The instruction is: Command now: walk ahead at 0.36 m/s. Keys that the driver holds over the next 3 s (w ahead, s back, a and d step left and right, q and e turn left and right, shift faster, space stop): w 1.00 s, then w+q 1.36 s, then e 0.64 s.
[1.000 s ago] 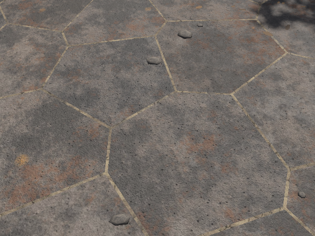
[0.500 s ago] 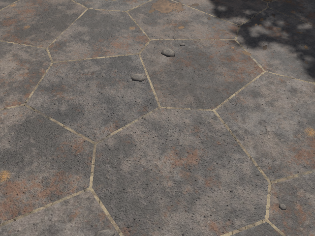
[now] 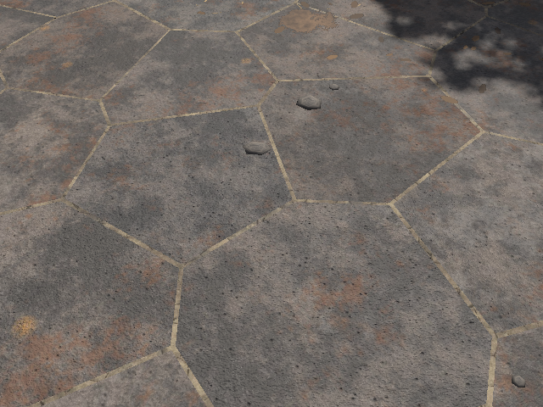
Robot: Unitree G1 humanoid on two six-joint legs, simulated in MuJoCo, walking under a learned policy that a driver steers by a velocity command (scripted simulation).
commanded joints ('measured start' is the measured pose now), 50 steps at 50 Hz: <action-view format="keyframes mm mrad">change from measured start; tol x32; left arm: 1 188 139 26 8 21 -26 -7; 20 277 19 -34 -3 24 18 15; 42 -378 85 -21 -206 4 -17 -26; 50 85 200 23 -85 12 -9 -15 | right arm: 1 -176 -112 -21 -147 18 -62 10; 50 54 -159 -15 -46 12 -66 29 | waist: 1 75 -157 61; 15 26 -139 131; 21 -136 207 -386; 31 -1 10 52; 50 96 -207 -237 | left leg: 1 -651 2 -52 415 -62 33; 16 -248 -6 69 -221 435 56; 19 312 19 22 -180 358 143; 20 675 299 -467 -272 88 309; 21 651 356 -768 -490 -82 327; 28 -11 177 -183 -642 263 228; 46 311 182 -8 -276 903 134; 50 -524 -11 -76 578 -80 42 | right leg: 1 443 -386 615 -310 122 -248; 14 178 -270 129 -458 388 -117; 18 240 -245 59 -86 914 -54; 22 -525 -49 160 825 -154 11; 43 -461 -119 44 -49 336 18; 46 -112 -43 -19 -97 280 -47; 48 600 -394 544 -90 135 -263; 50 513 -405 617 -242 42 -234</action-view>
